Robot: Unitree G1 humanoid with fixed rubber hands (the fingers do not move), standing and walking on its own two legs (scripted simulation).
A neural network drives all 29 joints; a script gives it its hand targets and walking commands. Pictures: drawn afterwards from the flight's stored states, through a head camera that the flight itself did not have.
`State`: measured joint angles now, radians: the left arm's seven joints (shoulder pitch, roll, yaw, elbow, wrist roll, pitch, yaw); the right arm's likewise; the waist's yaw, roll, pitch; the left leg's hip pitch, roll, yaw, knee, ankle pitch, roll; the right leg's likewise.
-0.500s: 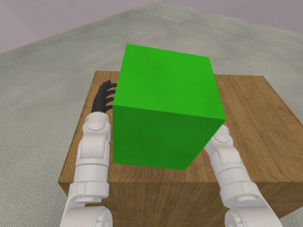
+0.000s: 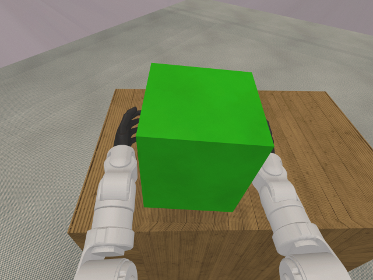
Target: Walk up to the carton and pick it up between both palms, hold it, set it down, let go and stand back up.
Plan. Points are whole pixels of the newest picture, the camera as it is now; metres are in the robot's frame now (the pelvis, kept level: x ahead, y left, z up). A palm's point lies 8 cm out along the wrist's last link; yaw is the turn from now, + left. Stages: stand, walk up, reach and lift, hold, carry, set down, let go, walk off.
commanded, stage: set down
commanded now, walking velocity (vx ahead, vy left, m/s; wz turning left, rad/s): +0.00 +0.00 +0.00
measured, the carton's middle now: (195, 143) +0.38 -0.03 +0.12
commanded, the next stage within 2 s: none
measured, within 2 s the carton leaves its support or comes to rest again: rests again in 1.94 s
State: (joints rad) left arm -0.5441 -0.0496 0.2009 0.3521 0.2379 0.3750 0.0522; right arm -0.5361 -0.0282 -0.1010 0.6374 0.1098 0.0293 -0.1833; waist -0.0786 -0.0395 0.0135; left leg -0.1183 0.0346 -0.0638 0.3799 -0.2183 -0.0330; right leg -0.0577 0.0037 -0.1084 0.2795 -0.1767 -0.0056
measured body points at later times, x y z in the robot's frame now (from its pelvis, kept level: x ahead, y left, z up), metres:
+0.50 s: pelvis -0.01 -0.01 +0.00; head +0.00 +0.01 +0.45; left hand +0.41 +0.11 +0.10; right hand +0.38 -0.19 +0.09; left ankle -0.01 +0.14 -0.75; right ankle -0.01 -0.11 -0.75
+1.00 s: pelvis +0.00 -0.01 +0.00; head +0.04 +0.00 +0.45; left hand +0.42 +0.09 +0.06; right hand +0.39 -0.21 +0.05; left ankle -0.01 +0.14 -0.75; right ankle -0.01 -0.11 -0.75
